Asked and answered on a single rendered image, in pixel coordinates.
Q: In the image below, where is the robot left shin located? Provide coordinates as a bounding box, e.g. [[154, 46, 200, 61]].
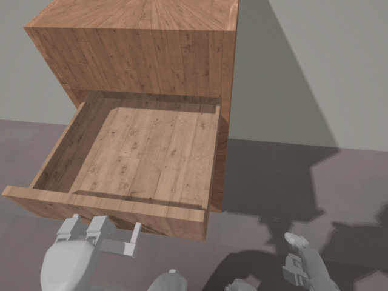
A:
[[169, 269, 180, 275]]

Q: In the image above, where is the robot left thigh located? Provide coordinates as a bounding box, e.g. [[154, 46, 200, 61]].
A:
[[147, 273, 187, 291]]

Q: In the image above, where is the right robot hand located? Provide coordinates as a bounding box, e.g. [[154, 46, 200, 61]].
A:
[[282, 232, 330, 290]]

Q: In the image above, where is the left robot hand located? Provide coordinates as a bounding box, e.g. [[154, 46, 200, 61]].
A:
[[41, 215, 117, 291]]

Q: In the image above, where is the robot right forearm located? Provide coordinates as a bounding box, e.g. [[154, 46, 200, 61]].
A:
[[308, 276, 340, 291]]

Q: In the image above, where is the handle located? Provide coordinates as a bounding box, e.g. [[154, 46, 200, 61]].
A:
[[73, 214, 142, 258]]

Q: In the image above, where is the drawer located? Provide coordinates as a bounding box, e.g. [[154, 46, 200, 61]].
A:
[[1, 90, 222, 241]]

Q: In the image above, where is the cabinet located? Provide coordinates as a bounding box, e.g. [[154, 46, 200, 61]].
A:
[[23, 0, 239, 213]]

